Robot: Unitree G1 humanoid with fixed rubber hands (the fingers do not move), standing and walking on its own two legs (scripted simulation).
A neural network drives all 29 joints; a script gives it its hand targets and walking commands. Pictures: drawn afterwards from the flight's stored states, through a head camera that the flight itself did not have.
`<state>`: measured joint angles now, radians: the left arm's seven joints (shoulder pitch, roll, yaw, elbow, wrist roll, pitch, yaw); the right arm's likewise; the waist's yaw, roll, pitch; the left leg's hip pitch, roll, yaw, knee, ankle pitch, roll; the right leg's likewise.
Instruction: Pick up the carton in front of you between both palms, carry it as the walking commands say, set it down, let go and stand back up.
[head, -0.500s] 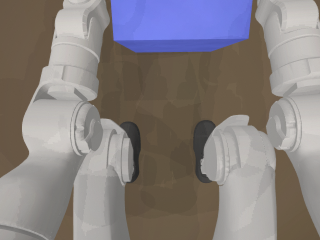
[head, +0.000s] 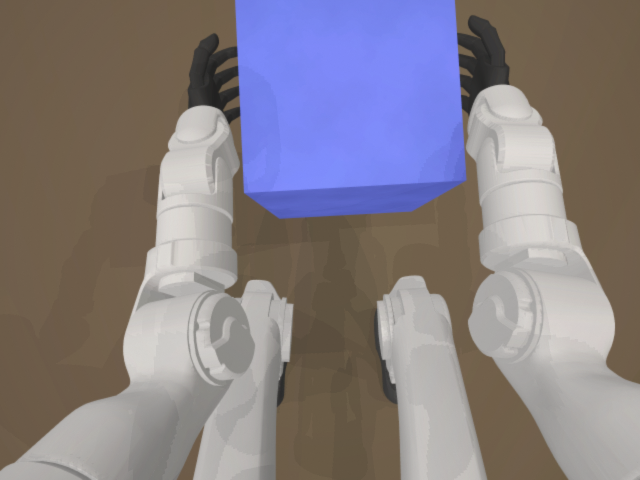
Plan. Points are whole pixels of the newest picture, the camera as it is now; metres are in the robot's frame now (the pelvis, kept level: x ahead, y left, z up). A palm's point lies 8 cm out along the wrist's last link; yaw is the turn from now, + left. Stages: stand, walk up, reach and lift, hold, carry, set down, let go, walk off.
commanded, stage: reach and lift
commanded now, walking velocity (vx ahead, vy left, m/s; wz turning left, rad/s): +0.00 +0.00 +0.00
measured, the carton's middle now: (344, 126) +0.51 -0.03 -0.14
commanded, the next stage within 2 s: none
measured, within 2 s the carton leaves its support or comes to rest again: neither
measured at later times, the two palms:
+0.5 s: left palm (131, 77) +0.47 +0.13 +0.09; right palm (566, 59) +0.47 -0.17 +0.09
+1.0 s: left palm out of the picture +0.42 +0.14 +0.24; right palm out of the picture +0.42 -0.16 +0.24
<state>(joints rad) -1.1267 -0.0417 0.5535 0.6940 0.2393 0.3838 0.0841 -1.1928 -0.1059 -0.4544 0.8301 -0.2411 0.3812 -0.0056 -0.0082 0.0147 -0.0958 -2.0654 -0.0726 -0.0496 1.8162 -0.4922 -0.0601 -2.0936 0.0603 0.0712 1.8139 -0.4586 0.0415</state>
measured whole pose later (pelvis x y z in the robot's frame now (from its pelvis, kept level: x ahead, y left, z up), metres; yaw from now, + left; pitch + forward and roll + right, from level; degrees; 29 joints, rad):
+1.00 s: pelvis +0.09 +0.00 +0.26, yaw -1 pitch +15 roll +0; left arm -0.39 -0.16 0.33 0.50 0.21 0.41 0.04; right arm -0.41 0.11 -0.32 0.53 -0.22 0.42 -0.02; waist 0.00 0.01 -0.15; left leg -0.76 -0.03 -0.07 0.88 -0.37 -0.02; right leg -0.77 0.03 0.07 0.87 -0.35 0.02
